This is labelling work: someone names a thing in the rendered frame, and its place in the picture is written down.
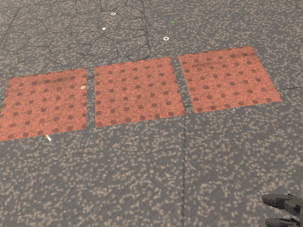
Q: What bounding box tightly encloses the robot right hand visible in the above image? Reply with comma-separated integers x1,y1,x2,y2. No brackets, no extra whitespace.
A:
259,193,303,227

